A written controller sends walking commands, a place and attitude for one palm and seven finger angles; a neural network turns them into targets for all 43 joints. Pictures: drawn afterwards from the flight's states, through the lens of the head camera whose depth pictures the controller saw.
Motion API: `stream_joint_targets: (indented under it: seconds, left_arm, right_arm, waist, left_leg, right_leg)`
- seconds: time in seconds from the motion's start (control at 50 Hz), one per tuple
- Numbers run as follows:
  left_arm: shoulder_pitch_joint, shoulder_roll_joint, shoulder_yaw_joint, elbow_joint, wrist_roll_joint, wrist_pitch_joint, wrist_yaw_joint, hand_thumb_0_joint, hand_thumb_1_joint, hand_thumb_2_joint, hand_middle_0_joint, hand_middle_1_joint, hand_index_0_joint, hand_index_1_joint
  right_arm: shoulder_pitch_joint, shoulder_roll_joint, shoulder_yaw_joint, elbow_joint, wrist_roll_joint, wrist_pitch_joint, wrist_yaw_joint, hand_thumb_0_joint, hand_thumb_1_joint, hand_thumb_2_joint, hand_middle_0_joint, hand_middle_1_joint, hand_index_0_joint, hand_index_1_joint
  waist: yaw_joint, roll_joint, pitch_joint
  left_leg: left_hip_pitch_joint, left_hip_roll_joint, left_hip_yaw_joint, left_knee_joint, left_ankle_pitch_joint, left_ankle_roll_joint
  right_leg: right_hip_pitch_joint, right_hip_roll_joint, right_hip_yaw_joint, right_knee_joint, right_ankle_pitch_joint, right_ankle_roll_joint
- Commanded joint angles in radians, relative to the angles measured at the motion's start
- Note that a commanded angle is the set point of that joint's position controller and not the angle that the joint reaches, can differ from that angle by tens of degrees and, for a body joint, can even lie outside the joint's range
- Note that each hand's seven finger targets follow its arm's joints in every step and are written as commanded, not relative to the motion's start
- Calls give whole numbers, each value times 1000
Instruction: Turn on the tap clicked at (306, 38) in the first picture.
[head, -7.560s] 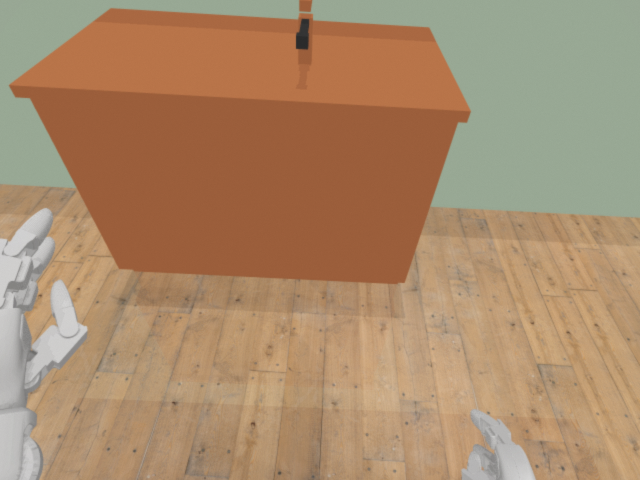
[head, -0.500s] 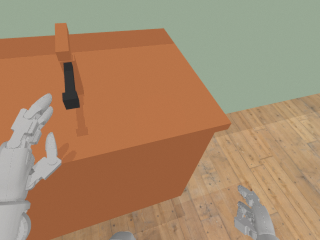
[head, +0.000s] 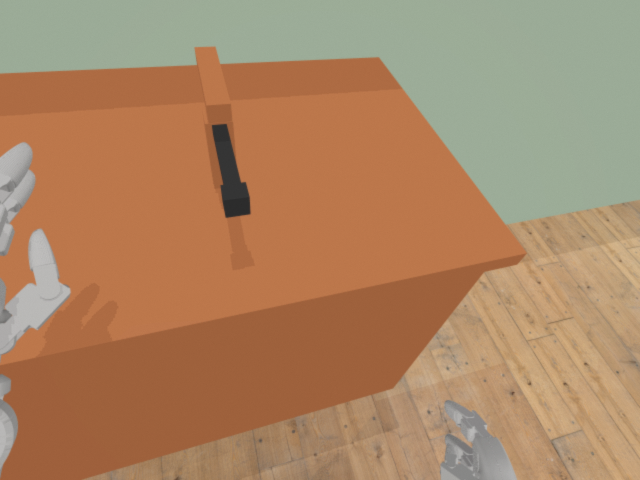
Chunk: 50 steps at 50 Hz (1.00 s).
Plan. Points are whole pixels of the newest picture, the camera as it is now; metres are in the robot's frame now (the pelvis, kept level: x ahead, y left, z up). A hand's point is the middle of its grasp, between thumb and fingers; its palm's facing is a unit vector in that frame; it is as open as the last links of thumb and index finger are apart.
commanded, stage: come to a stop and stand still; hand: left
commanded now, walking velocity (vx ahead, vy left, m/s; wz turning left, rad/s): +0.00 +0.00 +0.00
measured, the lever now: (235, 199) +0.37 +0.14 +0.15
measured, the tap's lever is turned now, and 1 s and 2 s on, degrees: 0 0 0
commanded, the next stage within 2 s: look again from close up in 0.30 s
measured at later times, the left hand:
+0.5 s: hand (81, 285) +0.23 +0.24 +0.18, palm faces +0.42 -0.83 -0.37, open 7.4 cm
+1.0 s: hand (152, 287) +0.24 +0.19 +0.17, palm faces +0.41 -0.85 -0.34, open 7.4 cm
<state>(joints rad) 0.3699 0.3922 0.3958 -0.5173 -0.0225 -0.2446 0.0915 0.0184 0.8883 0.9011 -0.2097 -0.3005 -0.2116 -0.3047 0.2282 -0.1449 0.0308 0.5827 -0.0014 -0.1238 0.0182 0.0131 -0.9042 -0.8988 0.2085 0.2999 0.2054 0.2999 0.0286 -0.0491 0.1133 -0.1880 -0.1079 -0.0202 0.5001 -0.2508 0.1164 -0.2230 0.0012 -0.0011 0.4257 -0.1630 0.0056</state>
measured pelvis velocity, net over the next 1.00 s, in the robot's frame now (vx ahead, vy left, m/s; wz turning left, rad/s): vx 0.02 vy -0.06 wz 0.00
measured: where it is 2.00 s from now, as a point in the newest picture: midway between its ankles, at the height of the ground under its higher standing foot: outside the picture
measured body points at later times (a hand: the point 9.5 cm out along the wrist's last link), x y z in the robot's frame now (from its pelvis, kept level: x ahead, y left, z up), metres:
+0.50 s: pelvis +0.02 -0.01 +0.00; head +0.04 +0.01 +0.45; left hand +0.20 +0.28 +0.20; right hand +0.20 -0.23 -0.08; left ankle +0.01 +0.04 -0.74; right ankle +0.05 -0.15 -0.74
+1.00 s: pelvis +0.02 -0.06 +0.00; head +0.04 -0.05 +0.45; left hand +0.21 +0.23 +0.18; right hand +0.19 -0.29 -0.08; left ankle +0.01 +0.04 -0.74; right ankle +0.05 -0.15 -0.74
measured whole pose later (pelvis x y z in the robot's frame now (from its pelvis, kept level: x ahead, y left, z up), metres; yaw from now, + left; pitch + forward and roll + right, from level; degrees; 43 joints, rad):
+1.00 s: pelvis +0.02 -0.06 +0.00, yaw +0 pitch -2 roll -1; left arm 0.42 0.35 0.37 -0.46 -0.07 -0.18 0.12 0.02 0.89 0.90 -0.21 -0.30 -0.21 -0.30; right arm 0.21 -0.19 0.00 0.57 0.03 -0.07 -0.01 0.01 -0.91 -0.90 0.20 0.30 0.20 0.30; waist 0.02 -0.02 0.07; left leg -0.17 -0.04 -0.05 0.47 -0.27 0.03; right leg -0.21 0.06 -0.05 0.41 -0.18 -0.05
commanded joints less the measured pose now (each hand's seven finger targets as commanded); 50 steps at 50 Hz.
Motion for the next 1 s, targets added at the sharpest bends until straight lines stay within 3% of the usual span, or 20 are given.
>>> stream_joint_targets:
  seconds: [0.0, 0.02, 0.12, 0.14, 0.22, 0.26, 0.32, 0.34, 0.38, 0.46, 0.52, 0.54, 0.6, 0.7, 0.72, 0.74, 0.76, 0.84, 0.92, 0.98]
  left_arm:
    - [-6, 114, 70, -157, -16, -63, 11, 0, 900, 900, -200, -300, -200, -300]
    - [21, 91, 59, -139, -18, -57, 9, 0, 900, 900, -200, -300, -200, -300]
    - [-26, 109, 53, -153, -20, -41, 12, 0, 900, 900, -200, -300, -200, -300]
    - [-42, 97, 35, -158, -23, -40, 12, 0, 900, 900, -200, -300, -200, -300]
    - [-79, 164, 84, -257, -20, -46, 26, 0, 900, 900, -200, -300, -200, -300]
    - [-72, 146, 71, -260, -26, -47, 30, 0, 900, 900, -200, -300, -200, -300]
    - [-12, 158, 102, -243, -29, -49, 37, 0, 900, 900, -200, -300, -200, -300]
    - [-7, 117, 69, -223, -34, -47, 34, 0, 900, 900, -200, -300, -200, -300]
    - [-4, 120, 72, -211, -32, -45, 33, 0, 900, 900, -200, -300, -200, -300]
    - [29, 107, 63, -156, -35, -33, 33, 0, 900, 900, -200, -300, -200, -300]
    - [46, 105, 67, -126, -38, -25, 37, 0, 900, 900, -200, -300, -200, -300]
    - [34, 86, 43, -122, -40, -25, 37, 0, 900, 900, -200, -300, -200, -300]
    - [-8, 115, 55, -168, -37, -28, 42, 0, 900, 900, -200, -300, -200, -300]
    - [-52, 124, 53, -213, -32, -32, 53, 0, 900, 900, -200, -300, -200, -300]
    - [-32, 145, 76, -209, -31, -29, 56, 0, 900, 900, -200, -300, -200, -300]
    - [-30, 107, 45, -186, -36, -27, 53, 0, 900, 900, -200, -300, -200, -300]
    - [-30, 127, 62, -181, -36, -25, 54, 0, 900, 900, -200, -300, -200, -300]
    - [1, 95, 43, -135, -46, -12, 44, 0, 900, 900, -200, -300, -200, -300]
    - [-2, 121, 64, -155, -48, -2, 42, 0, 900, 900, -200, -300, -200, -300]
    - [-12, 120, 57, -164, -54, 4, 41, 0, 900, 900, -200, -300, -200, -300]
  right_arm:
    - [-64, -167, -83, -144, 13, -47, -6, 0, -900, -900, 200, 300, 200, 300]
    - [-66, -167, -83, -143, 17, -47, -3, 0, -900, -900, 200, 300, 200, 300]
    - [-79, -180, -89, -144, 22, -19, -8, 0, -900, -900, 200, 300, 200, 300]
    - [-77, -179, -88, -145, 18, -13, -11, 0, -900, -900, 200, 300, 200, 300]
    - [-110, -176, -87, -164, 24, -13, -17, 0, -900, -900, 200, 300, 200, 300]
    - [-104, -172, -88, -168, 23, -10, -20, 0, -900, -900, 200, 300, 200, 300]
    - [-108, -168, -85, -166, 25, -10, -23, 0, -900, -900, 200, 300, 200, 300]
    - [-99, -166, -83, -163, 22, -5, -22, 0, -900, -900, 200, 300, 200, 300]
    - [-92, -174, -88, -161, 24, -2, -23, 0, -900, -900, 200, 300, 200, 300]
    - [-88, -171, -87, -160, 30, 7, -25, 0, -900, -900, 200, 300, 200, 300]
    - [-101, -171, -80, -158, 35, 9, -31, 0, -900, -900, 200, 300, 200, 300]
    - [-99, -171, -77, -155, 31, 12, -33, 0, -900, -900, 200, 300, 200, 300]
    - [-113, -171, -75, -160, 30, 4, -40, 0, -900, -900, 200, 300, 200, 300]
    - [-120, -171, -70, -157, 29, -15, -49, 0, -900, -900, 200, 300, 200, 300]
    - [-127, -166, -68, -155, 30, -19, -50, 0, -900, -900, 200, 300, 200, 300]
    - [-117, -165, -63, -149, 25, -16, -50, 0, -900, -900, 200, 300, 200, 300]
    - [-114, -167, -68, -152, 27, -17, -49, 0, -900, -900, 200, 300, 200, 300]
    - [-109, -167, -72, -148, 30, -5, -44, 0, -900, -900, 200, 300, 200, 300]
    - [-118, -167, -79, -158, 36, 0, -37, 0, -900, -900, 200, 300, 200, 300]
    - [-106, -172, -83, -162, 32, 4, -33, 0, -900, -900, 200, 300, 200, 300]
  waist:
    - [-14, 169, -177]
    - [-16, 149, -177]
    - [-16, 152, -148]
    - [-19, 141, -150]
    - [-7, 167, -178]
    - [-6, 176, -183]
    - [-5, 181, -198]
    - [-10, 168, -191]
    - [-12, 172, -187]
    - [-14, 113, -190]
    - [-17, 63, -188]
    - [-20, 66, -184]
    - [-13, 80, -176]
    - [-8, 123, -158]
    - [-7, 121, -162]
    - [-11, 110, -161]
    - [-9, 103, -162]
    - [-18, 111, -155]
    - [-19, 122, -156]
    - [-21, 91, -170]
  left_leg:
    - [-12, 220, -188, -151, 338, -153]
    - [45, 211, -173, -135, 433, -169]
    - [61, 217, -166, -134, 482, -186]
    - [44, 215, -179, -135, 474, -193]
    - [37, 197, -154, -125, 438, -197]
    - [-4, 193, -168, -135, 380, -197]
    - [-5, 189, -154, -138, 344, -183]
    - [-21, 189, -163, -143, 330, -186]
    - [-18, 194, -158, -142, 339, -178]
    - [-33, 193, -147, -118, 353, -170]
    - [-75, 175, -123, -109, 235, -138]
    - [-98, 170, -126, -116, 187, -133]
    - [-104, 173, -131, -142, 90, -99]
    - [-124, 169, -140, -163, 27, -71]
    - [-104, 169, -134, -155, 34, -68]
    - [-117, 168, -137, -165, 23, -70]
    - [-113, 175, -145, -172, 36, -71]
    - [-111, 197, -148, -183, 27, -67]
    - [-86, 214, -137, -160, 60, -60]
    - [-98, 219, -135, -126, 85, -60]
  right_leg:
    - [114, -1, -14, 6, -4, -25]
    - [78, 8, -26, 1, 8, -26]
    - [39, 1, -31, 14, -28, -29]
    - [59, -3, -34, 15, -29, -30]
    - [111, -16, -28, 8, 34, -40]
    - [149, -25, -20, 17, 40, -44]
    - [157, -26, -17, 14, 60, -38]
    - [161, -25, -20, 17, 49, -38]
    - [152, -25, -19, 17, 52, -34]
    - [171, -38, -14, -4, 107, -37]
    - [201, -62, 24, -22, 151, -45]
    - [206, -69, 24, -21, 129, -46]
    - [197, -75, 53, -34, 79, -41]
    - [201, -73, 66, -46, 29, -38]
    - [188, -72, 72, -54, 32, -36]
    - [197, -65, 57, -55, 14, -36]
    - [199, -59, 54, -53, 21, -34]
    - [170, -31, 29, -34, 0, -26]
    - [145, -23, 30, -37, 25, -25]
    - [165, -38, 42, -37, 47, -33]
